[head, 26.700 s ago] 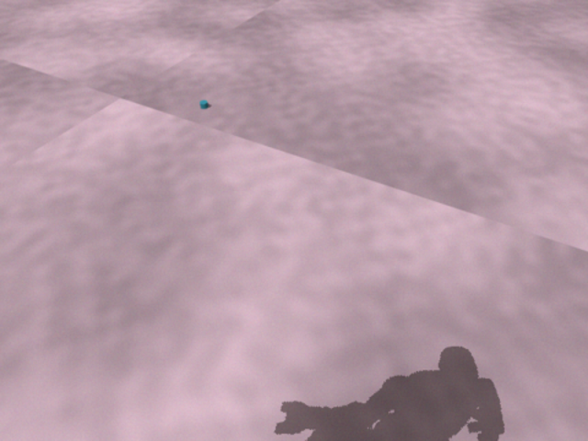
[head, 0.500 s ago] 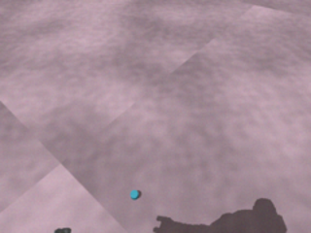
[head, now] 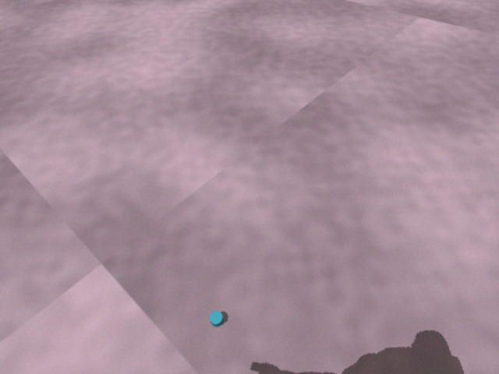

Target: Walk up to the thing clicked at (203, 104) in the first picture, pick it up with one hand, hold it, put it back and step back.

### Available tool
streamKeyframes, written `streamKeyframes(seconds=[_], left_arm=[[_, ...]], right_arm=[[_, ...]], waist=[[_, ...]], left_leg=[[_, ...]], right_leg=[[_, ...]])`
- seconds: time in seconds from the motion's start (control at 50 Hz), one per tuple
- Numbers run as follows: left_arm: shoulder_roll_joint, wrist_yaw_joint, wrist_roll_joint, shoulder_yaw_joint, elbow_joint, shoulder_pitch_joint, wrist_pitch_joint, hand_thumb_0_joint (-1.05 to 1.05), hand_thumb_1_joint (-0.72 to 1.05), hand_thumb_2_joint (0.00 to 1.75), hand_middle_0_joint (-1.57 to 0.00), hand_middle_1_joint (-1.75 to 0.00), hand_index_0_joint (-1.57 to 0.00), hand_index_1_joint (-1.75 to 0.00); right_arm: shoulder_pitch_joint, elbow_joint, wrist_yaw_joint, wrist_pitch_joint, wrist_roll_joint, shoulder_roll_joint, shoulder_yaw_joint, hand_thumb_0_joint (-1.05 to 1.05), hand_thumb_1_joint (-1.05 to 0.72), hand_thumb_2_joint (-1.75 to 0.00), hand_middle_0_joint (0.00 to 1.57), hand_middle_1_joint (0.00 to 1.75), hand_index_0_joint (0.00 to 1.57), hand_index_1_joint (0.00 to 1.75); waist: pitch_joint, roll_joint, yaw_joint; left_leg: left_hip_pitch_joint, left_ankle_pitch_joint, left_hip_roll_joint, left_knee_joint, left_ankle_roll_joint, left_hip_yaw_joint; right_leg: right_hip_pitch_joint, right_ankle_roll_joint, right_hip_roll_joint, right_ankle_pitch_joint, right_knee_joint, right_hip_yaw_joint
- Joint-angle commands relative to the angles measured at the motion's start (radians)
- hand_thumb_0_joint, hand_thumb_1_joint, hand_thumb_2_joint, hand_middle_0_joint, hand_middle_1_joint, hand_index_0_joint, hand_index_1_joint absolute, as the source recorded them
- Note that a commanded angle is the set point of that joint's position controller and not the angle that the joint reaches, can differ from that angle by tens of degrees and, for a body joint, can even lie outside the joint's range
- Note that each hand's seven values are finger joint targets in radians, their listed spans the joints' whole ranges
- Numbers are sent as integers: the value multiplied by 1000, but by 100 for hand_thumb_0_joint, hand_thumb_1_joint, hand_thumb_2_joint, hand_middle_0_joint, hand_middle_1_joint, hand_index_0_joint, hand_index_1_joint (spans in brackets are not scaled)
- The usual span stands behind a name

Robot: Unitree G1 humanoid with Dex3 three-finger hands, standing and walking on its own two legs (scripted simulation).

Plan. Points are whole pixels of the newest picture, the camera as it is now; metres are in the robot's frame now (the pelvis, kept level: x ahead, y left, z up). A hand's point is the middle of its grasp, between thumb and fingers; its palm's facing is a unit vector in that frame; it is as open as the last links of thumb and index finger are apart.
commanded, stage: stand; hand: left
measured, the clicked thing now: (216, 318) +0.44 +0.18 -0.77
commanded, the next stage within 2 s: rise first in 1.58 s
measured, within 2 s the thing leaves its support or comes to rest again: neither
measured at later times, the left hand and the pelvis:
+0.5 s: hand out of the picture +0.09 +0.25 -0.15, palm faces -0.03 -0.94 -0.34, open 7.4 cm; pelvis +0.01 +0.00 +0.00, yaw +0 degrees
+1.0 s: hand out of the picture +0.08 +0.26 -0.15, palm faces -0.02 -0.94 -0.35, open 7.4 cm; pelvis +0.01 +0.00 +0.00, yaw +0 degrees
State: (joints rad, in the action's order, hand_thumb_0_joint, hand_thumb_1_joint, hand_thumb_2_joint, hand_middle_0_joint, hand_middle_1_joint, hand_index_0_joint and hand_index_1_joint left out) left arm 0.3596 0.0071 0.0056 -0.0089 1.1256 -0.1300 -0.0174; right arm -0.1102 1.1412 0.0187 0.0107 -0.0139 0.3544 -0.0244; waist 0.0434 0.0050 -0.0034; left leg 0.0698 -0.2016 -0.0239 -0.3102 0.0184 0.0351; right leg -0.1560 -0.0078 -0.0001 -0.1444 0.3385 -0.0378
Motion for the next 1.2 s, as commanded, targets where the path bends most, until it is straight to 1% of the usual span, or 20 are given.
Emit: streamKeyframes(seconds=[0.0,0.06,0.14,0.18,0.2,0.24,0.28,0.4,0.5,0.52,0.56,0.84,0.86,0.9,0.94,1.0,1.02,1.1,1.12,1.18], left_arm=[[216,-14,1,41,-64,58,-23,0,90,90,-20,-30,-20,-30],[212,-14,1,41,-62,58,-20,0,90,90,-20,-30,-20,-30],[218,-14,0,44,-62,55,-20,0,90,90,-20,-30,-20,-30],[216,-14,1,44,-63,58,-21,0,90,90,-20,-30,-20,-30],[210,-14,0,42,-62,54,-21,0,90,90,-20,-30,-20,-30],[217,-15,0,45,-65,67,-21,0,90,90,-20,-30,-20,-30],[214,-16,-1,44,-63,68,-19,0,90,90,-20,-30,-20,-30],[214,-15,0,45,-60,64,-18,0,90,90,-20,-30,-20,-30],[209,-15,2,45,-62,69,-16,0,90,90,-20,-30,-20,-30],[208,-14,1,47,-60,74,-16,0,90,90,-20,-30,-20,-30],[210,-15,1,45,-60,65,-17,0,90,90,-20,-30,-20,-30],[210,-15,1,47,-62,64,-13,0,90,90,-20,-30,-20,-30],[209,-15,2,46,-60,53,-14,0,90,90,-20,-30,-20,-30],[215,-16,1,49,-59,62,-15,0,90,90,-20,-30,-20,-30],[205,-15,0,44,-57,51,-14,0,90,90,-20,-30,-20,-30],[210,-15,1,45,-58,59,-13,0,90,90,-20,-30,-20,-30],[211,-16,2,47,-60,53,-13,0,90,90,-20,-30,-20,-30],[211,-17,2,46,-61,56,-13,0,90,90,-20,-30,-20,-30],[205,-16,2,43,-61,51,-15,0,90,90,-20,-30,-20,-30],[210,-17,2,46,-62,52,-14,0,90,90,-20,-30,-20,-30]], right_arm=[[40,-64,-17,17,4,208,-30,0,-90,-90,20,30,20,30],[44,-62,-19,16,5,210,-28,0,-90,-90,20,30,20,30],[42,-63,-19,18,6,210,-27,0,-90,-90,20,30,20,30],[34,-63,-20,18,6,208,-26,0,-90,-90,20,30,20,30],[40,-60,-21,18,7,212,-25,0,-90,-90,20,30,20,30],[37,-65,-22,18,6,212,-26,0,-90,-90,20,30,20,30],[39,-63,-23,16,6,208,-23,0,-90,-90,20,30,20,30],[41,-67,-22,14,6,210,-22,0,-90,-90,20,30,20,30],[40,-71,-24,16,6,211,-22,0,-90,-90,20,30,20,30],[31,-67,-24,16,6,209,-20,0,-90,-90,20,30,20,30],[35,-69,-23,17,7,209,-21,0,-90,-90,20,30,20,30],[33,-71,-27,16,4,211,-19,0,-90,-90,20,30,20,30],[38,-72,-26,17,5,216,-20,0,-90,-90,20,30,20,30],[31,-73,-27,17,5,212,-21,0,-90,-90,20,30,20,30],[37,-71,-25,17,7,215,-20,0,-90,-90,20,30,20,30],[31,-72,-25,16,4,210,-18,0,-90,-90,20,30,20,30],[35,-74,-26,16,5,215,-21,0,-90,-90,20,30,20,30],[29,-73,-26,16,6,214,-22,0,-90,-90,20,30,20,30],[29,-71,-25,16,5,211,-19,0,-90,-90,20,30,20,30],[32,-77,-26,17,4,212,-21,0,-90,-90,20,30,20,30]], waist=[[-63,-8,-8],[-53,-8,-5],[-75,1,-4],[-82,-9,-6],[-68,-2,-1],[-88,-13,-9],[-67,-8,-5],[-60,-7,-3],[-71,3,-4],[-66,-2,-4],[-74,-2,-4],[-67,1,-4],[-75,7,1],[-85,-8,-4],[-68,2,3],[-60,-2,-3],[-70,2,-1],[-75,-1,-3],[-68,3,1],[-74,-2,-1]], left_leg=[[1,85,-112,52,-29,-89],[18,67,-111,55,-28,-89],[2,106,-115,56,-27,-88],[-2,118,-115,51,-28,-84],[0,120,-114,50,-29,-86],[-12,153,-117,44,-27,-83],[4,126,-115,50,-26,-85],[4,83,-114,55,-29,-86],[2,124,-118,51,-28,-85],[14,115,-114,55,-27,-83],[-3,131,-117,55,-27,-89],[6,120,-115,57,-30,-81],[-7,136,-118,56,-30,-86],[-14,145,-121,53,-33,-85],[-14,150,-117,54,-28,-90],[2,113,-116,57,-30,-85],[-7,132,-118,57,-30,-89],[-11,133,-118,53,-30,-87],[-2,131,-115,54,-31,-86],[-12,152,-117,52,-30,-87]], right_leg=[[11,28,119,123,-49,-97],[21,27,117,117,-49,-95],[40,33,119,156,-35,-93],[47,32,122,173,-34,-91],[38,27,119,180,-43,-92],[49,29,123,208,-31,-90],[43,29,120,182,-38,-88],[35,25,119,144,-53,-90],[48,30,120,174,-40,-84],[56,29,121,180,-44,-89],[48,29,118,172,-39,-81],[53,31,124,183,-40,-84],[48,29,121,188,-36,-81],[55,31,125,192,-31,-83],[37,26,117,177,-38,-75],[47,31,122,164,-42,-83],[41,31,120,172,-37,-78],[52,33,123,178,-35,-81],[50,28,122,183,-41,-80],[48,30,121,190,-32,-76]])
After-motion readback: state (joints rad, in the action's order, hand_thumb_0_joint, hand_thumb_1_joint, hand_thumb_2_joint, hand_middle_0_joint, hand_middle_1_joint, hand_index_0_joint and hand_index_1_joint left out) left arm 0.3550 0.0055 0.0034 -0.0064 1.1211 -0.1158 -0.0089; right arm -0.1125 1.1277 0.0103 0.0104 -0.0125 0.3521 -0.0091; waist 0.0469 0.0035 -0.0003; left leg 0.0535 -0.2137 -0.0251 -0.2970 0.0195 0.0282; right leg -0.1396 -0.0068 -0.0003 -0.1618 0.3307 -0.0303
